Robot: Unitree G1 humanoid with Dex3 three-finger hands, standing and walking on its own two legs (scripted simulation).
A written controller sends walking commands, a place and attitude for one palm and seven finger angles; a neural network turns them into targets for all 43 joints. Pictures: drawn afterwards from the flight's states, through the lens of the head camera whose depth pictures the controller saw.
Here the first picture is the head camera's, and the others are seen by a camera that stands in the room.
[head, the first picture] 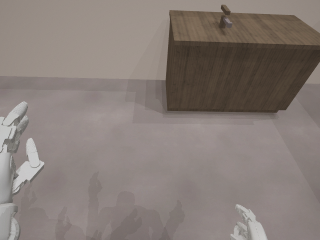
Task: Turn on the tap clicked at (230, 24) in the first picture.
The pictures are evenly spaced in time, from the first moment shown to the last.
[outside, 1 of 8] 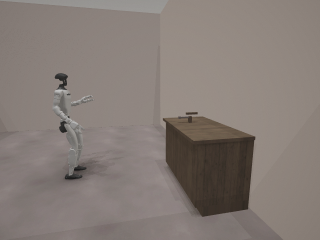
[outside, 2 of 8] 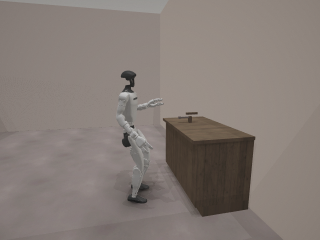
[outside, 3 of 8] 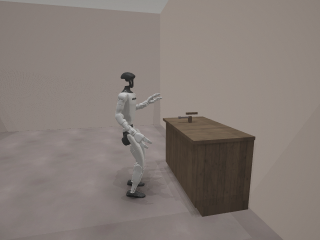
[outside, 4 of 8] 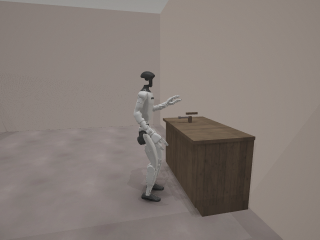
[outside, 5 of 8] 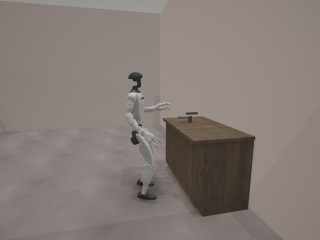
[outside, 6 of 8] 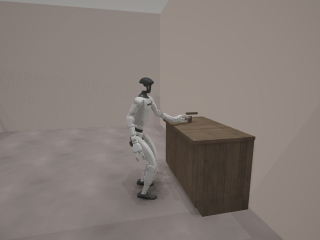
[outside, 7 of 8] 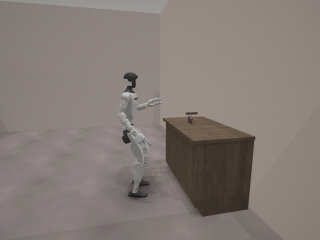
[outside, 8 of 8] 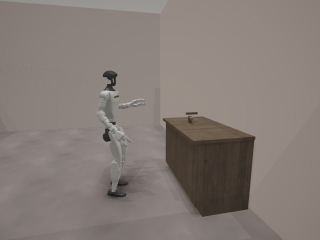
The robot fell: no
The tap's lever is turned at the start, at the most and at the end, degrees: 0 78 78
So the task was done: yes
